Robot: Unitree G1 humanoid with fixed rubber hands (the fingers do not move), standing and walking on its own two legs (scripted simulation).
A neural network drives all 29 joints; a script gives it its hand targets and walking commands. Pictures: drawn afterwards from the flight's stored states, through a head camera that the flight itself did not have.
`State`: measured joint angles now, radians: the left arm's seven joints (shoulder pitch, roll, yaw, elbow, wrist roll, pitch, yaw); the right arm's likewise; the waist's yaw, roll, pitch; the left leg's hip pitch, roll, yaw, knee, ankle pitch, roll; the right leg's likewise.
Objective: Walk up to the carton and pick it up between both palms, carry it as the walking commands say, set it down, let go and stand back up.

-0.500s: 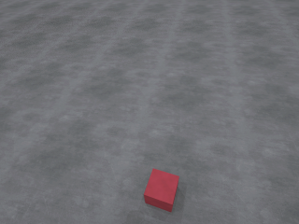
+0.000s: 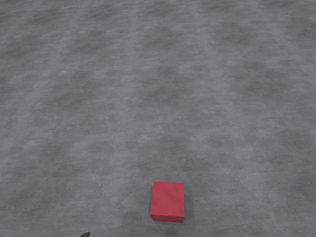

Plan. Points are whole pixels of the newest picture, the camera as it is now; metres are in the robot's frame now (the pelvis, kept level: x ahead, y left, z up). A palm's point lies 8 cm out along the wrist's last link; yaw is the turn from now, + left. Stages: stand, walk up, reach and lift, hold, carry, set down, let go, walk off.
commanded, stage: walk up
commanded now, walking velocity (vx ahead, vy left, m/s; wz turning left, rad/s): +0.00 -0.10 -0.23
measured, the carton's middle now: (168, 202) +0.40 -0.02 -0.68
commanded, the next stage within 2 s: none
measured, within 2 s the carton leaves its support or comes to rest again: neither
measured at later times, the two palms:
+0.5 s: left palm out of the picture +0.05 +0.28 -0.14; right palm out of the picture -0.02 -0.23 -0.11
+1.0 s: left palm out of the picture -0.04 +0.19 -0.13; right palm out of the picture -0.06 -0.25 -0.12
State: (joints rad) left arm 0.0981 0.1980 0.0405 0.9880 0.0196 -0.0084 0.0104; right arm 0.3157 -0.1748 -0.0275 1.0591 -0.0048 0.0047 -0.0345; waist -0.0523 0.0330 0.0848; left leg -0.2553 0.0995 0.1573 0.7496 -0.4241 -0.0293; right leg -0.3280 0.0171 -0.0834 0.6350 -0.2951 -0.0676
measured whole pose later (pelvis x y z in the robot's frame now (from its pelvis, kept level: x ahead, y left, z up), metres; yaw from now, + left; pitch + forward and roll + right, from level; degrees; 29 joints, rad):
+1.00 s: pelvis -0.05 -0.02 +0.02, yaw -4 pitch -1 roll +0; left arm 0.28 0.13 0.01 1.11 0.00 -0.01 0.04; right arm 0.28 -0.17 0.00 1.09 -0.01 0.01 -0.03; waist 0.01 -0.02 0.01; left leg -0.18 0.03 0.05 0.42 -0.21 -0.02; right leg -0.09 -0.02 -0.02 0.42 -0.30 0.00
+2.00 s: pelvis -0.06 +0.02 +0.01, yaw -4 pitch -1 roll +1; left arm 0.30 0.16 0.03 1.14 0.02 0.01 0.06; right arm 0.25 -0.16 -0.02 1.12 -0.01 0.01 -0.03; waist 0.02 -0.02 0.02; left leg -0.23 -0.03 0.07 0.46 -0.22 0.04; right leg -0.16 -0.08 0.00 0.50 -0.33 0.05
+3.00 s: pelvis -0.03 +0.04 +0.02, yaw -5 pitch -2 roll +0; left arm 0.29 0.10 0.01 1.17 0.00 -0.01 0.05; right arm 0.29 -0.12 -0.02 1.17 -0.01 -0.01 -0.04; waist 0.01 -0.01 0.04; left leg -0.11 -0.02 0.12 0.37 -0.23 0.05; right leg -0.11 -0.01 -0.08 0.40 -0.26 -0.02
